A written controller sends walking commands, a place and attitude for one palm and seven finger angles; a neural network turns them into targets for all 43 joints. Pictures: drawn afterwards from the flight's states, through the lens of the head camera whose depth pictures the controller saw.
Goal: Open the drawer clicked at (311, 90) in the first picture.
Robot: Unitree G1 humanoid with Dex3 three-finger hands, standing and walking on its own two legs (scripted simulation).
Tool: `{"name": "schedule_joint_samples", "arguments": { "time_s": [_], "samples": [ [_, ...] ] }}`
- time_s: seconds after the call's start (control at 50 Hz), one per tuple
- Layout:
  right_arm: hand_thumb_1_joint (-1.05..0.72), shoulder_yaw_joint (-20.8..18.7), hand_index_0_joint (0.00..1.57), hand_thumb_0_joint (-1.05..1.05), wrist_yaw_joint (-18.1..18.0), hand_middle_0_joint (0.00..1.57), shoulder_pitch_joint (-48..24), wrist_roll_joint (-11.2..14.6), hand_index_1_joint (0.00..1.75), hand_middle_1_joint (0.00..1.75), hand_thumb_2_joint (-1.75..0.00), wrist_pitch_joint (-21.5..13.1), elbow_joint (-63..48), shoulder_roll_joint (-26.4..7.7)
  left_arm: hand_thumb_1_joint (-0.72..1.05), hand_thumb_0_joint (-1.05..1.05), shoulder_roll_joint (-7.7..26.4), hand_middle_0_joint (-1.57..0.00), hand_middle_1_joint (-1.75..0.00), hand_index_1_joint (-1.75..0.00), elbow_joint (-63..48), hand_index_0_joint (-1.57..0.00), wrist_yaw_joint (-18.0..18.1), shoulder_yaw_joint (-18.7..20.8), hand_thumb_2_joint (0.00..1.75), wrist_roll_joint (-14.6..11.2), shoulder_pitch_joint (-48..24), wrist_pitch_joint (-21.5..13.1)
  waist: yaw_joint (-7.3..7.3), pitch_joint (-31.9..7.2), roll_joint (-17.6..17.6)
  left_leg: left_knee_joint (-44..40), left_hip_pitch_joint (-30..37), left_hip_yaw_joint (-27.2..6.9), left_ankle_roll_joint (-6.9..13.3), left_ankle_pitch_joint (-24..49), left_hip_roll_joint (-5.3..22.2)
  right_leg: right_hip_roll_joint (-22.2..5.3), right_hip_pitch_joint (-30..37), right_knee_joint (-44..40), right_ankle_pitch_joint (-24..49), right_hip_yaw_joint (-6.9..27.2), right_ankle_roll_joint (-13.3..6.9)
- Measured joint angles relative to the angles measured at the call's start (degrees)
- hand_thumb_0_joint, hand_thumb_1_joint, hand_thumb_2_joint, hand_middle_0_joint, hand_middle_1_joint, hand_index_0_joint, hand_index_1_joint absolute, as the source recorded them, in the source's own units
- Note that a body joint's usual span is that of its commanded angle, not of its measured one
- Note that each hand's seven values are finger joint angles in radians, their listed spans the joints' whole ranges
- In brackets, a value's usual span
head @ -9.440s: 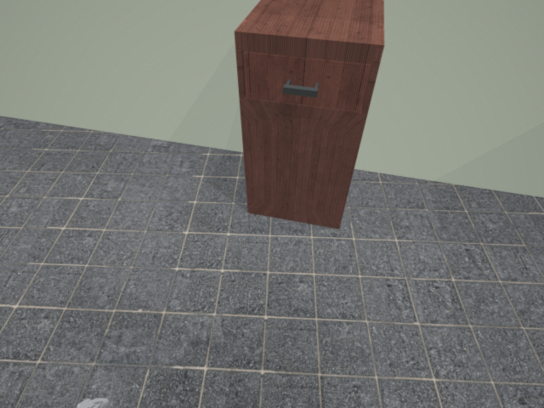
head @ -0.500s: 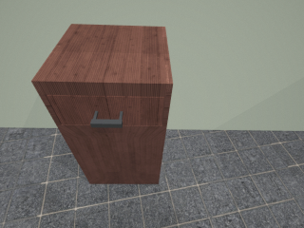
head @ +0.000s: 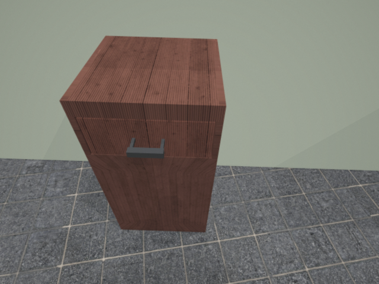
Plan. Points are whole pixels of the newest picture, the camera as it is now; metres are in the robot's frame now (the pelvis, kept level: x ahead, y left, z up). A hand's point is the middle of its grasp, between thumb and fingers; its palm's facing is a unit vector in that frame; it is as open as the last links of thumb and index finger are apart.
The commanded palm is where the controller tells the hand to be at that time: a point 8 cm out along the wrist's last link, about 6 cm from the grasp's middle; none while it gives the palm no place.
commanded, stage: look again from close up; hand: left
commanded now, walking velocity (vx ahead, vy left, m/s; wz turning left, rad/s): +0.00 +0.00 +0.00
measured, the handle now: (146, 147) +0.51 +0.17 -0.05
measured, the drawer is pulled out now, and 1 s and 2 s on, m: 0.00 0.00 0.00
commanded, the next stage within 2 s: raise the hand with hooked fingers in 0.50 s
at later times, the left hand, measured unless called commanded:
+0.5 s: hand out of the picture -0.02 +0.14 -0.18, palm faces +0.02 -0.99 -0.14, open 7.4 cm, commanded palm none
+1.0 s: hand (123, 255) +0.20 +0.16 -0.06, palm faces -0.05 -0.27 -0.96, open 8.4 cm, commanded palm +0.16 +0.20 -0.02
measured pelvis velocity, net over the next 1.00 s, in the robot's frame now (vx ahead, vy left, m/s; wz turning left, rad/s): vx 0.01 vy -0.03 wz -0.02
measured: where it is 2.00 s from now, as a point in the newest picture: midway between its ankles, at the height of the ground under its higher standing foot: outside the picture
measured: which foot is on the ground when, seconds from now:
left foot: down 0.00-1.00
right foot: down 0.00-1.00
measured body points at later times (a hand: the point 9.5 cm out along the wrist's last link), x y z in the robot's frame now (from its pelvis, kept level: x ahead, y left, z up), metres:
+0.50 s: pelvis +0.00 +0.00 +0.00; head +0.00 +0.00 +0.45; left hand -0.02 +0.20 -0.16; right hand -0.02 -0.21 -0.16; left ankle +0.02 +0.08 -0.74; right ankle +0.02 -0.14 -0.74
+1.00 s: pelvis +0.01 -0.03 -0.03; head +0.02 -0.04 +0.42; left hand +0.19 +0.17 -0.01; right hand +0.23 -0.27 -0.09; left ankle +0.02 +0.08 -0.74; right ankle +0.02 -0.13 -0.74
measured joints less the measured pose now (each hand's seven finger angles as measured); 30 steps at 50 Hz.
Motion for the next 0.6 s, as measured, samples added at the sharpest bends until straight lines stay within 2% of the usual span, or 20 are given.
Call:
{"name": "schedule_joint_samples", "arguments": {
  "time_s": [0.28,0.6],
  "samples": [
    [-0.91,0.13,0.2,0.0,-0.28,0.2,1.08,0.16,0.3,0.3,-0.9,-0.24,3.22,2.09,0.91,0.0,-1.85,-0.2,-0.3,-0.3,1.17,-0.2,0.22,0.23,0.9,0.04,-0.16,-0.54,-0.02,0.24,-0.51,-1.76,0.78,0.08,-0.15,0.86,0.0,0.18,0.62,-1.53,0.76,0.05,-0.09],
    [-0.91,-0.06,0.2,0.0,-0.61,0.2,1.37,0.19,0.3,0.3,-0.9,-0.57,4.43,3.41,0.91,0.0,-2.47,-0.2,-0.3,-0.29,1.39,-0.2,0.49,0.75,0.9,0.03,-0.31,-0.66,-0.07,0.37,-0.72,-2.35,1.35,0.2,-0.35,0.73,0.19,0.45,1.11,-2.16,0.7,0.18,-0.19]
  ]
}}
